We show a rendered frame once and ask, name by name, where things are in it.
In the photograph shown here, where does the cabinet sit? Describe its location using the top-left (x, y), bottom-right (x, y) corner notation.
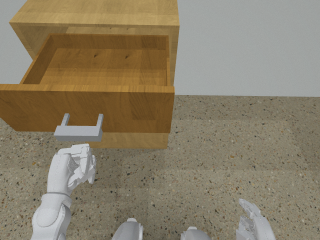
top-left (9, 0), bottom-right (180, 149)

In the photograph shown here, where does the robot right hand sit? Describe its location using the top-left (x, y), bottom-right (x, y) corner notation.
top-left (236, 198), bottom-right (276, 240)

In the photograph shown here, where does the robot left hand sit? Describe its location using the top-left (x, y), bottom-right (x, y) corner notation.
top-left (47, 143), bottom-right (97, 196)

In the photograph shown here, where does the drawer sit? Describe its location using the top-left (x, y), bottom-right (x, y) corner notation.
top-left (0, 33), bottom-right (175, 133)

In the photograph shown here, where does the handle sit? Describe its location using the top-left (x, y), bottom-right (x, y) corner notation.
top-left (54, 113), bottom-right (104, 142)

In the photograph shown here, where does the right robot shin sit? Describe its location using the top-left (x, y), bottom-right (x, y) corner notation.
top-left (187, 226), bottom-right (197, 230)

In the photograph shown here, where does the robot right thigh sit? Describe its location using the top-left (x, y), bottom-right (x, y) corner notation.
top-left (180, 229), bottom-right (211, 240)

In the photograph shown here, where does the robot left forearm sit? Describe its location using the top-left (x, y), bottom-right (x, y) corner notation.
top-left (30, 192), bottom-right (72, 240)

